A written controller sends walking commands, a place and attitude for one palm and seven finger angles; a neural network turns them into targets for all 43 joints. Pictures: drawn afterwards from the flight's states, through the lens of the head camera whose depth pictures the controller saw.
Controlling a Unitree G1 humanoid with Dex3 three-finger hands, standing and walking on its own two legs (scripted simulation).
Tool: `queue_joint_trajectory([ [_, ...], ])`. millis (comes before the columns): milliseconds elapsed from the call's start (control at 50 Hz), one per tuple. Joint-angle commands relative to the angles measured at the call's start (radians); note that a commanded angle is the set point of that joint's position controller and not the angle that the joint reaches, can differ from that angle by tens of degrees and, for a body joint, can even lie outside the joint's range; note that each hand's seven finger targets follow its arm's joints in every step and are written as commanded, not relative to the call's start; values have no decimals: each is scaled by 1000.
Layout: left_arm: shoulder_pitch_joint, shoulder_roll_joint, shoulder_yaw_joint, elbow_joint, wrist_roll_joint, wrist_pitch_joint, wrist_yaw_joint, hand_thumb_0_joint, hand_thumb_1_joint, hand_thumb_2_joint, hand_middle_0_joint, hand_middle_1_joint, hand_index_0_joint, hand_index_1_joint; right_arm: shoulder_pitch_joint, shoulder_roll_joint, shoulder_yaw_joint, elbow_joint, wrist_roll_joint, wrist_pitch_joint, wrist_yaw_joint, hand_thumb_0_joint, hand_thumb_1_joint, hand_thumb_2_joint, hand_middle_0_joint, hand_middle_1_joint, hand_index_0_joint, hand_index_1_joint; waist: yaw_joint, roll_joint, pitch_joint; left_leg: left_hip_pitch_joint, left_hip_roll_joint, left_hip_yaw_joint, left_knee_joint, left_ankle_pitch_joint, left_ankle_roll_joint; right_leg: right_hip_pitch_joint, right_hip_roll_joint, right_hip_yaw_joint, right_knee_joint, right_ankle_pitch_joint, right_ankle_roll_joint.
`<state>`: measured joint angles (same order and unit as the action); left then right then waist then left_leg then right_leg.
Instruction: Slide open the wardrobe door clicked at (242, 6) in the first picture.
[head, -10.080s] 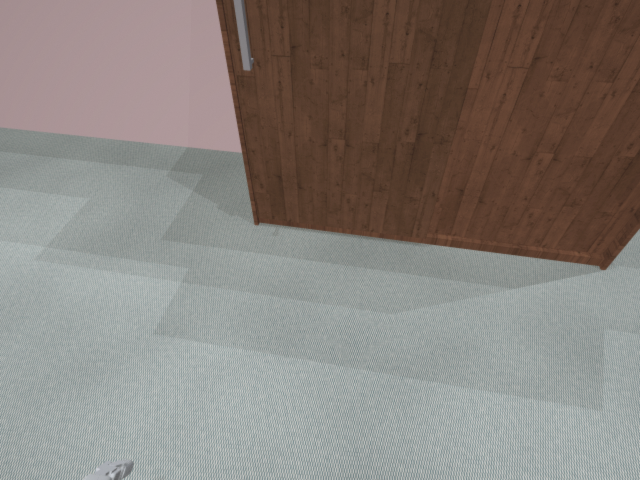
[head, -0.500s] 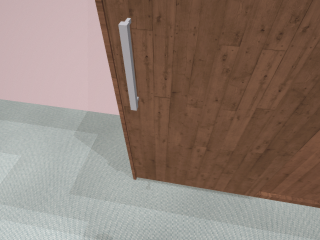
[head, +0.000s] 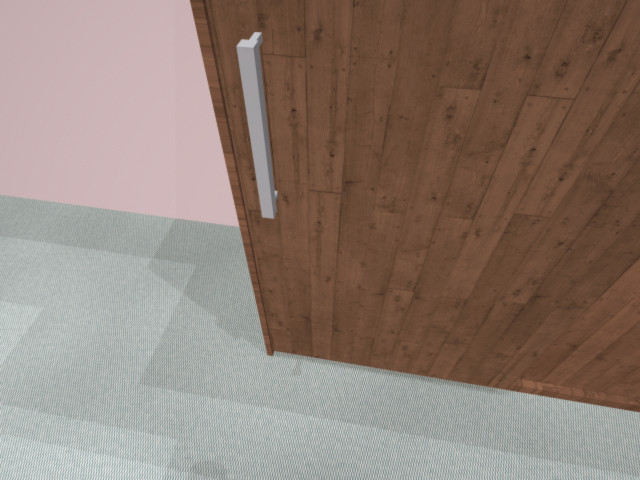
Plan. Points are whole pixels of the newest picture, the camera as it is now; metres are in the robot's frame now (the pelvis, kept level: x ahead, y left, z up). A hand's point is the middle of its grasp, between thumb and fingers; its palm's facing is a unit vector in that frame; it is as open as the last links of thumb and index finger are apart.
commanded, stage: look again from close up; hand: left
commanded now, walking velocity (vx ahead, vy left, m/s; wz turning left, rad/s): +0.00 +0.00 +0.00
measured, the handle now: (263, 137) +0.58 +0.13 +0.12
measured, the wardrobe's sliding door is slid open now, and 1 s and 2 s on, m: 0.00 0.00 0.00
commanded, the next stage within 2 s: shuffle to correct the standing spot in 0.64 s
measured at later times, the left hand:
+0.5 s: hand out of the picture +0.07 +0.24 -0.16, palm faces -0.03 -0.95 -0.32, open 7.4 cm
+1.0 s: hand out of the picture +0.06 +0.22 -0.17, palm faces -0.04 -0.96 -0.28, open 7.4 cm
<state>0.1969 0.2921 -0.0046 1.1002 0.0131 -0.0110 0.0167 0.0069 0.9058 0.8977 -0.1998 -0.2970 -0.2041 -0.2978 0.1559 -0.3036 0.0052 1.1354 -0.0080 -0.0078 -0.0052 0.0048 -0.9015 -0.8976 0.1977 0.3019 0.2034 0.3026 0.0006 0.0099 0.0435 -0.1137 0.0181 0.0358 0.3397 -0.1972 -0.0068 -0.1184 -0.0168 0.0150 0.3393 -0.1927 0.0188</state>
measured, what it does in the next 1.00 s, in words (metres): stands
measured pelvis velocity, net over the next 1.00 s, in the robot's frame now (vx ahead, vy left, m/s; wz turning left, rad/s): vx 0.03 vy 0.00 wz -0.05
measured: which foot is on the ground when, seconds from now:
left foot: down 0.00-1.00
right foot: down 0.00-1.00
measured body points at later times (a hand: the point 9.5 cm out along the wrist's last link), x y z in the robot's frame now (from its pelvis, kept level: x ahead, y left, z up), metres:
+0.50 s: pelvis +0.01 +0.00 +0.00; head +0.02 +0.00 +0.45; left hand +0.07 +0.29 -0.14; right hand +0.07 -0.28 -0.14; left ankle -0.01 +0.12 -0.75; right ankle +0.00 -0.13 -0.75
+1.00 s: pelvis +0.03 +0.00 -0.01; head +0.03 +0.00 +0.44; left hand +0.06 +0.27 -0.15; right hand +0.06 -0.27 -0.16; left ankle -0.01 +0.12 -0.75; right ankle +0.00 -0.13 -0.75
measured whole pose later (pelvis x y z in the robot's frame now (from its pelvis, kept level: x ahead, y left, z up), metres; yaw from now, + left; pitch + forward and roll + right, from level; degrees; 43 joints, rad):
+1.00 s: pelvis +0.03 +0.00 -0.01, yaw -3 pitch -1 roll +0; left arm 0.25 0.25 0.00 1.10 0.02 0.01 0.01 0.01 0.91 0.90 -0.20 -0.30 -0.20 -0.30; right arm 0.20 -0.28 0.01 1.12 -0.02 0.00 0.00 0.00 -0.90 -0.90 0.20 0.30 0.20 0.30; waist 0.02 0.02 0.00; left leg -0.11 0.04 0.08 0.43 -0.30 -0.01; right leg -0.14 0.00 0.06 0.44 -0.28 0.02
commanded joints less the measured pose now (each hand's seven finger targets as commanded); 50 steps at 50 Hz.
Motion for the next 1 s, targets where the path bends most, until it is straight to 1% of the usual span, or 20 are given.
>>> queue_joint_trajectory([
  [0,-13,183,33,-53,1,-19,8,0,900,900,-200,-300,-200,-300,-20,-180,-38,-55,0,-18,-9,0,-900,-900,200,300,200,300,-6,-17,-28,-1,104,-93,-65,83,18,-20,-97,81,-62,98,-34],
  [20,-15,184,34,-52,2,-19,8,0,900,900,-200,-300,-200,-300,-18,-180,-39,-52,0,-20,-8,0,-900,-900,200,300,200,300,-7,-3,-36,-2,105,-89,-67,87,18,-13,-101,78,-60,104,-33],
  [40,-16,184,34,-52,1,-18,8,0,900,900,-200,-300,-200,-300,-17,-179,-39,-52,-1,-21,-9,0,-900,-900,200,300,200,300,-7,-16,-38,0,106,-93,-68,92,18,-12,-98,80,-57,107,-32],
  [180,-22,187,34,-52,1,-19,7,0,900,900,-200,-300,-200,-300,-21,-185,-40,-52,0,-22,-9,0,-900,-900,200,300,200,300,-6,-13,-32,-4,106,-94,-70,92,19,-16,-99,81,-58,104,-33],
  [220,-21,190,35,-54,2,-21,8,0,900,900,-200,-300,-200,-300,-20,-188,-39,-53,-1,-25,-10,0,-900,-900,200,300,200,300,-6,-13,-54,11,109,-92,-61,138,20,-1,-103,77,-48,152,-34],
  [360,-32,199,36,-55,2,-21,7,0,900,900,-200,-300,-200,-300,-30,-194,-41,-54,-1,-25,-9,0,-900,-900,200,300,200,300,-5,-17,-43,9,110,-89,-65,138,19,-3,-103,75,-50,154,-32],
  [420,-37,202,37,-57,2,-22,8,0,900,900,-200,-300,-200,-300,-34,-197,-42,-57,-1,-26,-10,0,-900,-900,200,300,200,300,-6,-11,-52,19,111,-88,-57,177,20,5,-104,75,-44,194,-34],
  [480,-43,208,37,-57,2,-22,7,0,900,900,-200,-300,-200,-300,-37,-204,-43,-58,-1,-26,-10,0,-900,-900,200,300,200,300,-6,-9,-55,21,111,-89,-61,173,19,6,-103,76,-44,189,-33],
  [520,-40,208,37,-57,2,-23,8,0,900,900,-200,-300,-200,-300,-37,-204,-42,-58,-1,-28,-11,0,-900,-900,200,300,200,300,-5,-11,-76,37,114,-86,-53,214,21,19,-108,72,-37,227,-35],
  [580,-50,215,37,-57,1,-22,7,0,900,900,-200,-300,-200,-300,-43,-211,-43,-59,-1,-27,-11,0,-900,-900,200,300,200,300,-7,-9,-63,37,113,-87,-59,203,19,11,-104,74,-40,214,-34],
  [600,-46,215,38,-58,2,-22,8,0,900,900,-200,-300,-200,-300,-40,-211,-43,-62,-2,-27,-12,0,-900,-900,200,300,200,300,-6,-13,-71,43,115,-86,-54,229,20,18,-105,73,-37,237,-35],
  [680,-56,222,38,-56,2,-21,6,0,900,900,-200,-300,-200,-300,-50,-216,-41,-59,-1,-26,-11,0,-900,-900,200,300,200,300,-6,-16,-49,31,114,-86,-66,186,19,8,-104,76,-48,200,-33],
  [720,-54,226,39,-57,2,-22,6,0,900,900,-200,-300,-200,-300,-50,-219,-43,-63,-2,-27,-12,0,-900,-900,200,300,200,300,-6,-16,-65,42,114,-86,-61,207,20,16,-105,78,-44,226,-36],
  [760,-29,174,28,-42,0,-15,7,0,900,900,-200,-300,-200,-300,-22,-167,-29,-47,-5,-20,-10,0,-900,-900,200,300,200,300,-7,-13,-81,55,110,-69,-53,156,10,16,-105,83,-46,187,-31],
  [780,-22,156,24,-36,0,-10,7,0,900,900,-200,-300,-200,-300,-12,-148,-25,-41,-6,-15,-9,0,-900,-900,200,300,200,300,-6,-6,-62,47,106,-60,-49,111,6,-2,-102,84,-46,142,-30],
  [800,-5,142,24,-33,3,-6,7,0,900,900,-200,-300,-200,-300,11,-129,-22,-39,-8,-11,-7,0,-900,-900,200,300,200,300,-6,-12,-68,49,105,-54,-37,74,6,-6,-99,87,-34,103,-34],
  [840,11,124,24,-32,6,6,4,0,900,900,-200,-300,-200,-300,32,-111,-21,-35,-11,-3,-4,0,-900,-900,200,300,200,300,-4,-9,-26,21,98,-37,-29,-45,5,-51,-91,104,-25,-27,-41],
  [880,26,123,29,-38,8,13,-1,0,900,900,-200,-300,-200,-300,40,-107,-24,-40,-13,2,-2,0,-900,-900,200,300,200,300,1,-24,39,-23,91,-29,-18,-151,7,-106,-87,134,-36,-152,-50],
  [940,57,122,39,-45,10,14,-5,0,900,900,-200,-300,-200,-300,64,-93,-28,-50,-13,0,-3,0,-900,-900,200,300,200,300,5,-58,82,-66,80,-5,32,-169,10,-130,-93,184,-32,-184,-74],
  [980,81,116,45,-46,8,11,-5,0,900,900,-200,-300,-200,-300,86,-85,-30,-53,-12,-5,-6,0,-900,-900,200,300,200,300,6,-72,82,-76,74,15,68,-146,10,-122,-101,207,-15,-145,-90],
])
